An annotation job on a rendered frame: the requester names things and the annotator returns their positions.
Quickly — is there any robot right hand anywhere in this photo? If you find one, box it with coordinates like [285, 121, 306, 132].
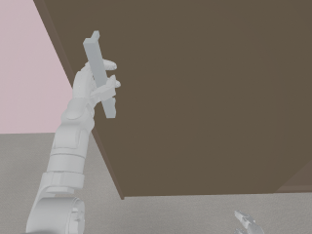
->
[234, 210, 264, 234]

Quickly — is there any handle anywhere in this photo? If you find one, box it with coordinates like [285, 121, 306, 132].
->
[83, 30, 116, 118]

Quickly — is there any wardrobe door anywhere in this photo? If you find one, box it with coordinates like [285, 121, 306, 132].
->
[282, 160, 312, 186]
[44, 0, 312, 197]

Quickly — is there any robot left upper arm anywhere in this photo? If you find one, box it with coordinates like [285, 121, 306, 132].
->
[20, 197, 85, 234]

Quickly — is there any robot left forearm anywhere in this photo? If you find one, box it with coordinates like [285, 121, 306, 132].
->
[25, 97, 95, 233]

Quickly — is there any robot left hand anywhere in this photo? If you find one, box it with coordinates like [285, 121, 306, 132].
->
[72, 59, 121, 108]

